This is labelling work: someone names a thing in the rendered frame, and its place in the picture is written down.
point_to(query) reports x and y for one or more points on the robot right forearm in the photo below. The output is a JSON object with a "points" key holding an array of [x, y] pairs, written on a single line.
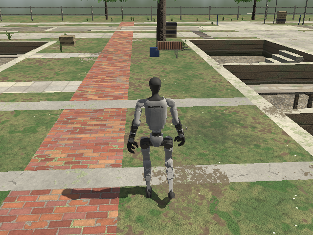
{"points": [[179, 129]]}

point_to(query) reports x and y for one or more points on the robot right upper arm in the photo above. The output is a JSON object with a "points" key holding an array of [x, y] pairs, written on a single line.
{"points": [[173, 110]]}

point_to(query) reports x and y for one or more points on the robot right hand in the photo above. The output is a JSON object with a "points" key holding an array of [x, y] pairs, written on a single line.
{"points": [[180, 139]]}

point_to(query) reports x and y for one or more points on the robot left forearm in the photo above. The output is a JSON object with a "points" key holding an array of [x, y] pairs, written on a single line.
{"points": [[132, 132]]}

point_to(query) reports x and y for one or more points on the robot torso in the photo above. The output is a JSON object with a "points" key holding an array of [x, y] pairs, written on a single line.
{"points": [[156, 115]]}

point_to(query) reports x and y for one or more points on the robot left foot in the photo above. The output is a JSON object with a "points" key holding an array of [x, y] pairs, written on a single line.
{"points": [[149, 193]]}

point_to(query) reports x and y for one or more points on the robot left hand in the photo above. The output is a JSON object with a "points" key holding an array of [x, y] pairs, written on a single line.
{"points": [[129, 146]]}

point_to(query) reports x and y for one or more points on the robot left upper arm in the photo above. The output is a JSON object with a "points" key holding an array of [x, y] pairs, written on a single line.
{"points": [[138, 112]]}

